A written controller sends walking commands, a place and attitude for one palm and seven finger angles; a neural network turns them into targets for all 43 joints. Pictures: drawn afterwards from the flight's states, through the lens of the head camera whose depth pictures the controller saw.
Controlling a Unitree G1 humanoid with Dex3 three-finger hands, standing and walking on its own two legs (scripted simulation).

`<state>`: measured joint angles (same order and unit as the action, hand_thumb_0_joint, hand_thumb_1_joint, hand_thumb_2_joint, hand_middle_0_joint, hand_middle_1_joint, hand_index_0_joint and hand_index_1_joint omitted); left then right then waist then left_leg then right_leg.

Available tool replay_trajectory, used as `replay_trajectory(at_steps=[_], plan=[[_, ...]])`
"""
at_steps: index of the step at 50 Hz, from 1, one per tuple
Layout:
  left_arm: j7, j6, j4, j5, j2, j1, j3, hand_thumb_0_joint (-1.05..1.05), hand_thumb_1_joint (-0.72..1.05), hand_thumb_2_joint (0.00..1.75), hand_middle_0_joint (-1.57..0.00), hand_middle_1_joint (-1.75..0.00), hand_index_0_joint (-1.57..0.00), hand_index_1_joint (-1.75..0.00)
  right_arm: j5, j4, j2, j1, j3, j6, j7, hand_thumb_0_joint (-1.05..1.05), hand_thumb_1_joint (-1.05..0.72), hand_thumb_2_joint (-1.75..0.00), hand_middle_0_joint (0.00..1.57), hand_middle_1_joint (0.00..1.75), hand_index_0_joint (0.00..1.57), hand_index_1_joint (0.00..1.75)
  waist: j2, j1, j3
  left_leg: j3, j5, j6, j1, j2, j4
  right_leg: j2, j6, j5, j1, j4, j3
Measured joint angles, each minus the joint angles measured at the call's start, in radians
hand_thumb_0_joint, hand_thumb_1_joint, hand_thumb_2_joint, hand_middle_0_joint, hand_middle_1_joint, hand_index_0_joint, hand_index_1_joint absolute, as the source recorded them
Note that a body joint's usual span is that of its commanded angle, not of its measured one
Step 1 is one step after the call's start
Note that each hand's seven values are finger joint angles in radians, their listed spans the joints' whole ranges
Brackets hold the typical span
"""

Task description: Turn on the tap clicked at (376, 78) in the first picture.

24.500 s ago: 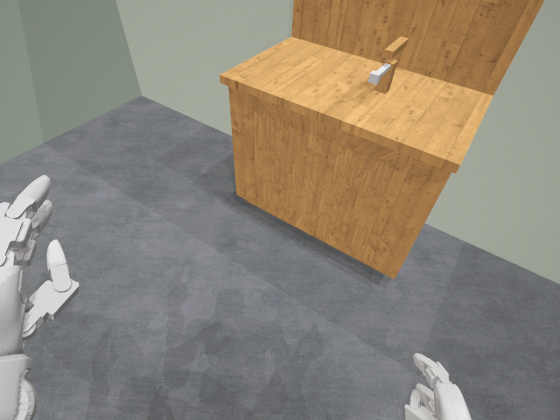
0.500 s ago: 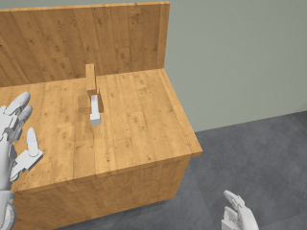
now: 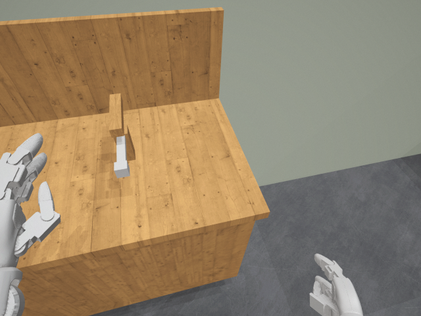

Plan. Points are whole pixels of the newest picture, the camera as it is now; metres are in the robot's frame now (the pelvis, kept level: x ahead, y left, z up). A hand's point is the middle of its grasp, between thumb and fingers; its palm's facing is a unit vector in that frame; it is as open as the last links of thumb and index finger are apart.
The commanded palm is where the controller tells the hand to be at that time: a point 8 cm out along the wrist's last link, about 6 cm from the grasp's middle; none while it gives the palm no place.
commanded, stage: look again from close up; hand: left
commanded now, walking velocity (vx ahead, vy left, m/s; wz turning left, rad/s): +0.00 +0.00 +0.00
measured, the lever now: (122, 169) +0.40 +0.24 +0.02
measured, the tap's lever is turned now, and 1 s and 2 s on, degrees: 0 0 0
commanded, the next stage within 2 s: come to a stop and stand still in 0.28 s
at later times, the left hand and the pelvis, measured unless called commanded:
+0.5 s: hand (73, 186) +0.26 +0.24 +0.16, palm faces +0.27 -0.87 -0.41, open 7.4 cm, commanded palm +0.19 +0.27 +0.17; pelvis +0.01 +0.00 +0.00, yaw -4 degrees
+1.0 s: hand (40, 164) +0.26 +0.27 +0.20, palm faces +0.41 -0.80 -0.44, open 7.4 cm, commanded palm +0.19 +0.28 +0.17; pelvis +0.01 +0.01 -0.01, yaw -3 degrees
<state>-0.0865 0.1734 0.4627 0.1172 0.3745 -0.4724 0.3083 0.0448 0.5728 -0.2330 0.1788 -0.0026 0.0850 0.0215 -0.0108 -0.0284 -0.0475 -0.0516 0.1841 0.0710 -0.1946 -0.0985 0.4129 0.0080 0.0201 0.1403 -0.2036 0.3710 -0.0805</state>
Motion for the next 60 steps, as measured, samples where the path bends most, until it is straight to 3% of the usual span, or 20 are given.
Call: replay_trajectory(at_steps=[3,5,8,11,14,16,19,22,25,28,32,38,47,48,49,51,53,55,58,60], plan=[[-0.003,-0.002,0.002,0.0,0.001,0.0,-0.001,0.02,0.89,0.9,-0.21,-0.31,-0.21,-0.3,0.0,0.003,0.004,0.0,0.004,-0.003,0.002,0.01,-0.9,-0.9,0.2,0.3,0.2,0.3,-0.003,0.0,0.003,0.0,-0.002,-0.003,0.0,0.004,0.0,0.004,0.003,-0.004,0.002,-0.005,0.0],[0.032,0.019,-0.052,-0.082,0.086,0.132,0.04,0.02,0.89,0.9,-0.22,-0.31,-0.21,-0.3,-0.014,0.002,0.01,0.027,0.008,0.034,0.012,0.01,-0.9,-0.9,0.2,0.3,0.2,0.3,0.008,-0.041,-0.002,-0.001,0.006,-0.002,-0.031,0.012,0.032,0.012,0.006,-0.004,-0.022,0.011,-0.004],[0.026,0.06,-0.171,-0.066,0.135,0.296,0.133,0.02,0.89,0.9,-0.22,-0.31,-0.22,-0.3,-0.018,0.027,0.032,0.019,0.035,0.046,-0.006,0.01,-0.9,-0.9,0.2,0.3,0.2,0.3,0.035,-0.058,-0.001,0.016,0.012,-0.012,-0.046,0.028,0.049,0.028,0.024,-0.009,-0.042,0.024,0.011],[0.005,0.074,-0.192,-0.039,0.069,0.305,0.144,0.02,0.9,0.9,-0.21,-0.31,-0.21,-0.3,-0.016,0.02,0.031,0.032,0.041,0.066,-0.03,0.01,-0.9,-0.9,0.2,0.3,0.2,0.3,0.026,-0.042,0.017,0.044,0.022,-0.011,-0.041,0.04,0.051,0.04,0.018,-0.013,-0.044,0.021,0.039],[0.009,0.086,-0.143,-0.049,-0.032,0.203,0.046,0.02,0.9,0.9,-0.2,-0.3,-0.2,-0.3,-0.015,0.006,0.019,0.055,0.035,0.076,-0.043,0.01,-0.9,-0.9,0.2,0.3,0.2,0.3,0.006,-0.016,0.034,0.068,0.029,-0.004,-0.032,0.039,0.043,0.04,0.007,-0.009,-0.045,0.024,0.063],[0.025,0.092,-0.116,-0.071,-0.062,0.13,-0.02,0.02,0.9,0.9,-0.2,-0.3,-0.2,-0.3,-0.019,0.006,0.017,0.065,0.034,0.075,-0.04,0.01,-0.9,-0.9,0.2,0.3,0.2,0.3,0.006,0.003,0.038,0.079,0.035,-0.003,-0.031,0.039,0.043,0.039,0.004,-0.004,-0.048,0.028,0.073],[0.045,0.1,-0.094,-0.088,-0.029,0.064,-0.041,0.02,0.9,0.9,-0.21,-0.31,-0.21,-0.3,-0.027,0.011,0.029,0.076,0.034,0.065,-0.026,0.01,-0.9,-0.9,0.2,0.3,0.2,0.3,0.029,0.027,0.03,0.081,0.044,0.0,-0.037,0.041,0.051,0.041,0.006,0.002,-0.054,0.035,0.075],[0.045,0.102,-0.073,-0.086,0.036,0.059,0.018,0.02,0.89,0.9,-0.22,-0.31,-0.22,-0.3,-0.032,0.014,0.039,0.09,0.034,0.062,-0.013,0.01,-0.9,-0.9,0.2,0.3,0.2,0.3,0.062,0.033,0.011,0.074,0.052,0.004,-0.044,0.042,0.063,0.043,0.009,0.011,-0.058,0.042,0.068],[0.029,0.11,-0.038,-0.075,0.072,0.091,0.09,0.02,0.89,0.89,-0.22,-0.31,-0.22,-0.3,-0.035,0.019,0.035,0.1,0.03,0.072,-0.007,0.01,-0.9,-0.9,0.2,0.3,0.2,0.3,0.078,0.023,-0.006,0.067,0.061,0.006,-0.043,0.039,0.068,0.039,0.007,0.023,-0.056,0.05,0.061],[0.012,0.125,0.012,-0.063,0.057,0.112,0.122,0.02,0.89,0.9,-0.22,-0.31,-0.22,-0.3,-0.036,0.027,0.024,0.09,0.022,0.086,-0.011,0.01,-0.9,-0.9,0.2,0.3,0.2,0.3,0.069,0.013,-0.011,0.066,0.068,0.008,-0.036,0.034,0.067,0.035,0.001,0.031,-0.048,0.048,0.061],[0.008,0.134,0.046,-0.065,0.018,0.09,0.092,0.02,0.89,0.9,-0.21,-0.31,-0.21,-0.3,-0.035,0.028,0.022,0.055,0.012,0.081,-0.021,0.01,-0.9,-0.9,0.2,0.3,0.2,0.3,0.049,0.01,0.005,0.072,0.076,0.011,-0.023,0.028,0.059,0.029,-0.009,0.04,-0.038,0.045,0.069],[0.022,0.088,-0.022,-0.074,0.002,0.057,0.043,0.02,0.89,0.9,-0.21,-0.31,-0.21,-0.3,-0.033,-0.001,0.045,0.0,0.02,0.04,-0.013,0.01,-0.9,-0.9,0.2,0.3,0.2,0.3,0.04,0.013,0.018,0.074,0.079,0.015,-0.009,0.02,0.053,0.021,-0.016,0.049,-0.029,0.05,0.071],[0.009,0.066,0.031,-0.072,-0.006,0.085,0.042,0.02,0.89,0.9,-0.21,-0.31,-0.21,-0.3,-0.041,-0.028,0.056,-0.013,0.039,0.028,-0.006,0.01,-0.9,-0.9,0.2,0.3,0.2,0.3,0.057,-0.02,-0.001,0.063,0.07,0.021,-0.003,0.016,0.051,0.016,-0.016,0.043,-0.018,0.046,0.06],[0.025,0.067,0.027,-0.127,0.026,0.14,0.059,0.02,0.89,0.9,-0.21,-0.31,-0.21,-0.3,-0.054,-0.036,0.053,0.002,0.034,0.046,-0.005,0.01,-0.9,-0.9,0.2,0.3,0.2,0.3,0.056,-0.037,-0.006,0.059,0.072,0.023,-0.017,0.018,0.066,0.018,-0.016,0.043,-0.026,0.052,0.054],[0.042,0.1,-0.018,-0.146,0.071,0.226,0.082,0.02,0.89,0.9,-0.22,-0.31,-0.21,-0.3,-0.055,-0.03,0.051,0.012,0.034,0.067,-0.007,0.01,-0.9,-0.9,0.2,0.3,0.2,0.3,0.061,-0.051,-0.008,0.052,0.072,0.025,-0.035,0.015,0.078,0.015,-0.014,0.045,-0.042,0.065,0.046],[0.037,0.132,-0.108,-0.117,0.116,0.334,0.135,0.02,0.89,0.9,-0.22,-0.31,-0.22,-0.3,-0.051,-0.01,0.053,0.003,0.041,0.076,-0.022,0.01,-0.9,-0.9,0.2,0.3,0.2,0.3,0.063,-0.057,-0.019,0.052,0.062,0.02,-0.04,0.012,0.075,0.012,-0.008,0.042,-0.053,0.073,0.046],[0.021,0.11,-0.147,-0.084,0.096,0.35,0.163,0.02,0.89,0.9,-0.21,-0.31,-0.21,-0.3,-0.045,-0.02,0.049,0.001,0.034,0.073,-0.042,0.01,-0.9,-0.9,0.2,0.3,0.2,0.3,0.044,-0.042,-0.02,0.067,0.056,0.018,-0.038,0.008,0.071,0.006,-0.004,0.048,-0.067,0.097,0.057],[0.013,0.091,-0.134,-0.065,0.048,0.291,0.15,0.02,0.9,0.9,-0.21,-0.31,-0.21,-0.3,-0.04,-0.036,0.039,0.01,0.024,0.067,-0.057,0.01,-0.9,-0.9,0.2,0.3,0.2,0.3,0.015,-0.024,-0.016,0.086,0.056,0.027,-0.034,0.001,0.069,-0.007,-0.005,0.055,-0.078,0.12,0.066],[0.022,0.083,-0.079,-0.06,-0.023,0.137,0.062,0.02,0.9,0.9,-0.2,-0.3,-0.2,-0.3,-0.031,-0.039,0.028,0.027,0.015,0.052,-0.062,0.01,-0.9,-0.9,0.2,0.3,0.2,0.3,-0.024,0.009,-0.005,0.104,0.06,0.03,-0.028,0.0,0.07,-0.008,-0.025,0.056,-0.079,0.127,0.082],[0.035,0.084,-0.059,-0.066,-0.035,0.057,0.007,0.02,0.9,0.9,-0.2,-0.3,-0.2,-0.3,-0.028,-0.026,0.031,0.043,0.016,0.039,-0.05,0.01,-0.9,-0.9,0.2,0.3,0.2,0.3,-0.023,0.023,0.001,0.103,0.061,0.019,-0.024,0.003,0.068,-0.006,-0.024,0.055,-0.075,0.123,0.081]])
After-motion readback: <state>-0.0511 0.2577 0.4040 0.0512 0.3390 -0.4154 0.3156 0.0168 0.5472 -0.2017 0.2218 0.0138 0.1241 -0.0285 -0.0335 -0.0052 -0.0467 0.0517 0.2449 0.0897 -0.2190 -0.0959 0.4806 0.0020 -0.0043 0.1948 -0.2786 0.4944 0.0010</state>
